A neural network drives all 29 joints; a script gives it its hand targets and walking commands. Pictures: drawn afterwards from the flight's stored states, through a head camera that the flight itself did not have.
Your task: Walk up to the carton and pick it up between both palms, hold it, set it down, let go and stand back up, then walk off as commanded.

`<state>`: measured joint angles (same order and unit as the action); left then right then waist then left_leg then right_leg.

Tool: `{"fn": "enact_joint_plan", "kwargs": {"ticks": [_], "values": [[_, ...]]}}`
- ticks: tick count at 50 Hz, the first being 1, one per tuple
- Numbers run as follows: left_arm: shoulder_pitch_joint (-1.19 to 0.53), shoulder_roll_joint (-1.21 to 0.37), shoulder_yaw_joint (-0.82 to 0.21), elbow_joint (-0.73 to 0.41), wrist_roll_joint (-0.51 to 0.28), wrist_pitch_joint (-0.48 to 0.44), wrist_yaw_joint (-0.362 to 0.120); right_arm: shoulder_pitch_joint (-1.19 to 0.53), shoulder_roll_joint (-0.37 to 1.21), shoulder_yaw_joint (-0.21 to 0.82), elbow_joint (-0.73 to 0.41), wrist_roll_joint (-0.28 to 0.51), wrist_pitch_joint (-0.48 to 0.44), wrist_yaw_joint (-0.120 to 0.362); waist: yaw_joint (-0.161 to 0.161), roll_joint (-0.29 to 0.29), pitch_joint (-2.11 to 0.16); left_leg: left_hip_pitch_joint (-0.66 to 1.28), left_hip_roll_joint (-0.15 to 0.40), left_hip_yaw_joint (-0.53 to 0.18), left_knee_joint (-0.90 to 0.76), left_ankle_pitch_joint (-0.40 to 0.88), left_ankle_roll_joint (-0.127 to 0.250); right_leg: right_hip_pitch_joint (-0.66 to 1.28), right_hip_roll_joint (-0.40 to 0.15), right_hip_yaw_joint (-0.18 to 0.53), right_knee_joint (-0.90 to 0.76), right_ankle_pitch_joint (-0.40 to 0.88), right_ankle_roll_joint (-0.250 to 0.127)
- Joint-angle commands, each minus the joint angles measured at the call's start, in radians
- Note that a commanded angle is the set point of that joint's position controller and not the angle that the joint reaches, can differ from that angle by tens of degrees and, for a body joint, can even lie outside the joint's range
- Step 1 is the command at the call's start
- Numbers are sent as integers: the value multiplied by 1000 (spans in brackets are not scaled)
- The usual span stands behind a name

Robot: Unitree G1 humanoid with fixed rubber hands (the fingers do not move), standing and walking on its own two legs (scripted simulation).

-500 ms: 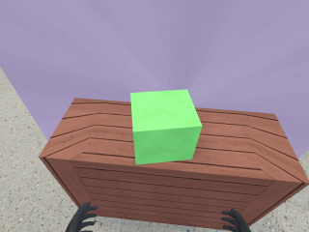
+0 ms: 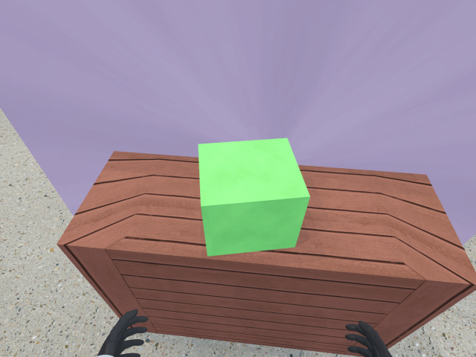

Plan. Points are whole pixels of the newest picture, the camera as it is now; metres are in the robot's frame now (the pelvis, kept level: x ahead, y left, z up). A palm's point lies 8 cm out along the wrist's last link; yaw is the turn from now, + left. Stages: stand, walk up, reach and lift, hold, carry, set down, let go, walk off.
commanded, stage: let go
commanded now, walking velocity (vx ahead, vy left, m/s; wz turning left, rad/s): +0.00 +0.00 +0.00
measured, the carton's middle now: (247, 196) +0.48 +0.01 -0.03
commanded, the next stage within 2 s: stand in 0.18 s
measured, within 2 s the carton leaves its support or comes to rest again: neither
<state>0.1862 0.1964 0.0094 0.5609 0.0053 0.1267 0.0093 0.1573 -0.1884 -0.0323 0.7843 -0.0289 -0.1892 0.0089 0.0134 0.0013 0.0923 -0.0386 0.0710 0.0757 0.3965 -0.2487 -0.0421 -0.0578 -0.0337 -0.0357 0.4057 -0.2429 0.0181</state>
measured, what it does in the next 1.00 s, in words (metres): stands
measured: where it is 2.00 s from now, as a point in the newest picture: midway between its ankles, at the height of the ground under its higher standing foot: outside the picture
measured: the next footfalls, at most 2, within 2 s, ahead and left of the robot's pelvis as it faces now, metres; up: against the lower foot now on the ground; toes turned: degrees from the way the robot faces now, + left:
none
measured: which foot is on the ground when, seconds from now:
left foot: down 0.00-1.00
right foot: down 0.00-1.00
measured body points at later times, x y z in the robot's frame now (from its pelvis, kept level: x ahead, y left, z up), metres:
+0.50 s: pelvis +0.00 +0.00 -0.01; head -0.02 +0.00 +0.44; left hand +0.11 +0.30 -0.12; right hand +0.10 -0.30 -0.12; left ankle -0.02 +0.14 -0.74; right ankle -0.01 -0.13 -0.74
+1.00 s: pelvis -0.02 +0.01 +0.00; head -0.04 +0.01 +0.45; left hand +0.05 +0.30 -0.13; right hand +0.06 -0.28 -0.13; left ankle -0.02 +0.14 -0.74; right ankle -0.01 -0.13 -0.74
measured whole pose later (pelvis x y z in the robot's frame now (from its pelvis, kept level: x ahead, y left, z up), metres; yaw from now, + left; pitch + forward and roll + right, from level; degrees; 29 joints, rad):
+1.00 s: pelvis -0.02 +0.01 +0.00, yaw +0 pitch -3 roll +0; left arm 0.16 0.33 0.01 1.07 0.02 -0.02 -0.01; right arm 0.19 -0.33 -0.01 1.02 -0.03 -0.01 0.01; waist 0.00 0.01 0.01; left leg -0.15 0.06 0.07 0.44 -0.23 -0.02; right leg -0.16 -0.04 -0.03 0.43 -0.21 0.03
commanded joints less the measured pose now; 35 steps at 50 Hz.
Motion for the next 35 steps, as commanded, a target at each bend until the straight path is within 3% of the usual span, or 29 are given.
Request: {"fn": "enact_joint_plan", "kwargs": {"ticks": [1,3,4,6,9,10,12,14,15,16,17,18,19,20,21,22,23,24,26,27,29,30,31,32,33,34,35], "values": [[-103,126,30,-147,-19,-54,1,-77,-136,-29,-160,-6,-47,-11,-9,-31,-139,99,-78,-17,-6,317,13,-81,48,12,-85,260,-12],[-89,131,33,-188,3,-53,6,-57,-151,-43,-125,5,-54,-8,-6,14,-111,106,-82,-6,-17,359,-4,-53,48,-2,-85,294,-11],[-73,123,53,-165,-4,-56,3,-58,-143,-31,-162,4,-61,-9,-1,-28,-144,98,-81,-19,-11,356,1,-70,50,3,-92,317,-11],[-46,135,65,-172,23,-63,13,-36,-157,-26,-138,10,-55,-6,-3,27,-128,85,-75,-25,-6,388,-8,-38,49,1,-60,300,-29],[-68,137,45,-146,6,-63,2,-66,-149,-27,-153,0,-47,-7,3,-10,-107,96,-75,-16,-16,318,9,-72,40,10,-85,260,-18],[-34,303,113,-4,41,-101,14,-31,-303,-58,-72,-12,45,-28,9,-66,-111,-137,39,-60,28,299,37,-73,-70,66,-20,291,-30],[-52,310,101,14,28,-120,9,22,-303,-68,-55,-12,106,-25,-5,21,-101,-144,28,-28,14,91,40,-92,-61,70,-31,142,-37],[-94,299,107,37,32,-128,2,1,-290,-62,-67,-9,120,-20,-29,27,-139,-140,35,-45,7,62,48,-111,-72,77,-20,94,-53],[-53,308,93,59,33,-146,-4,20,-315,-62,-42,-16,130,-11,-2,79,-117,-139,36,-35,11,120,43,-126,-68,33,-12,134,-46],[-48,288,85,93,23,-151,-7,8,-282,-57,-47,-3,124,-6,-19,1,-156,-124,47,-49,4,85,58,-125,-65,59,-24,131,-45],[-51,278,71,112,21,-156,-9,29,-292,-51,-33,-12,123,-2,8,52,-114,-153,43,-46,24,134,52,-125,-64,58,-3,143,-49],[-96,285,87,106,23,-157,-17,11,-289,-50,-37,-7,130,-1,2,4,-105,-164,45,-52,33,185,56,-142,-56,48,-10,157,-44],[-84,254,68,152,23,-159,-22,-6,-291,-48,-18,-9,131,-8,6,-6,-126,-158,60,-63,32,166,62,-132,-71,59,-14,147,-41],[-97,281,70,167,41,-162,-16,-20,-295,-58,-17,-6,133,-3,-12,5,-133,-141,59,-62,34,125,64,-147,-74,64,-8,173,-52],[-86,311,75,173,28,-164,-16,-12,-309,-54,6,-6,139,-5,1,10,-144,-163,61,-67,25,128,60,-119,-77,54,-20,161,-50],[-106,307,79,170,29,-165,-20,-29,-296,-43,-8,1,143,-7,-2,42,-158,-154,44,-54,39,151,57,-140,-73,82,-7,160,-54],[-91,280,63,210,29,-163,-21,-9,-325,-50,11,-9,136,-6,-4,59,-147,-139,62,-75,46,159,62,-147,-90,82,-16,186,-67],[-129,291,67,211,28,-165,-18,2,-332,-49,33,-1,141,-16,-14,-38,-147,-159,54,-73,34,136,64,-136,-80,62,-10,207,-50],[-109,296,60,241,19,-162,-18,-13,-311,-41,43,-4,152,-11,-17,-3,-130,-124,64,-82,40,214,73,-154,-81,82,-11,239,-60],[-98,348,72,256,25,-169,-19,-8,-322,-41,53,-5,162,-11,-10,-58,-131,-137,61,-77,65,236,79,-147,-76,62,9,287,-52],[-100,307,61,276,18,-180,-21,7,-357,-40,70,0,155,-12,-7,8,-142,-134,64,-81,18,182,71,-133,-83,70,-7,220,-55],[-84,342,56,300,19,-177,-18,36,-349,-31,100,-3,156,-9,-11,-18,-112,-160,70,-87,-1,168,70,-130,-81,75,-18,210,-57],[-83,336,63,318,19,-178,-13,30,-371,-41,102,-6,161,-18,-2,5,-72,-174,63,-89,-8,110,72,-144,-73,79,-26,176,-51],[-91,357,58,340,26,-170,-14,1,-358,-37,100,-5,161,-4,-12,38,-86,-176,71,-78,-15,131,67,-132,-79,90,-37,185,-50],[-80,374,70,341,24,-170,-13,-5,-351,-24,93,-2,165,0,6,-16,-80,-159,61,-74,-25,137,57,-140,-65,74,-20,122,-48],[-71,328,57,352,31,-163,-17,-7,-381,-32,113,3,166,-11,5,26,-131,-128,52,-59,-13,109,54,-125,-64,57,-54,162,-39],[-81,336,45,355,23,-172,-9,-10,-367,-32,118,5,171,-10,-1,-23,-92,-131,52,-79,-30,109,58,-161,-74,71,-39,144,-45]]}}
